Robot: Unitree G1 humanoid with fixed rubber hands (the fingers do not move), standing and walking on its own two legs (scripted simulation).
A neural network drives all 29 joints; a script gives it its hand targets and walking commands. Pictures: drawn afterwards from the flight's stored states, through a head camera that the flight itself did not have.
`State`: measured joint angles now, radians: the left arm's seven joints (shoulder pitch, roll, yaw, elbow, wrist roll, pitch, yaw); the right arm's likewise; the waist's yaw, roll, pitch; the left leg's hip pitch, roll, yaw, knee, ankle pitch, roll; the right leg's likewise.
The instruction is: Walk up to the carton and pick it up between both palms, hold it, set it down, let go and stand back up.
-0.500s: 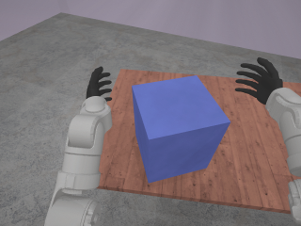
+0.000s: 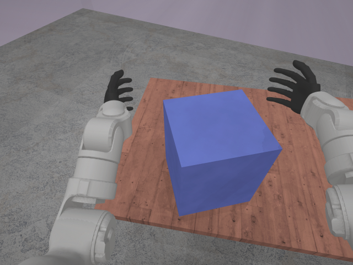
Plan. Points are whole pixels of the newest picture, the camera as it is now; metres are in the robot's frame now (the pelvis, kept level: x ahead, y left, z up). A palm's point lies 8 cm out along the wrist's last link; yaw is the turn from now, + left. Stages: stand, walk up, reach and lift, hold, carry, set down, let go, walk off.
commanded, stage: reach and lift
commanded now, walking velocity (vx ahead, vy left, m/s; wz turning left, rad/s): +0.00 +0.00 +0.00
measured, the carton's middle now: (209, 154) +0.42 -0.02 +0.00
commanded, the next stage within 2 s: none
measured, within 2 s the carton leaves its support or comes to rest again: neither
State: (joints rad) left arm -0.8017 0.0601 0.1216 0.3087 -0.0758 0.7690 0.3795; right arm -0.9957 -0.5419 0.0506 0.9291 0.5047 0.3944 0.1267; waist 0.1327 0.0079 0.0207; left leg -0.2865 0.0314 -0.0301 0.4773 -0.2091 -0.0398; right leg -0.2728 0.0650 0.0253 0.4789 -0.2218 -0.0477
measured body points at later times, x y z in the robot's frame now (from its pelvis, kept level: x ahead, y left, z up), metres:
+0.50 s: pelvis -0.01 +0.00 +0.00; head +0.03 -0.01 +0.45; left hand +0.40 +0.20 +0.11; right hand +0.47 -0.16 +0.13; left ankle +0.03 +0.14 -0.74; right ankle +0.02 -0.09 -0.74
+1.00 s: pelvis +0.00 -0.01 +0.00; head +0.07 -0.01 +0.44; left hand +0.41 +0.19 +0.06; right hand +0.48 -0.17 +0.08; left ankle +0.03 +0.14 -0.74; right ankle +0.02 -0.09 -0.74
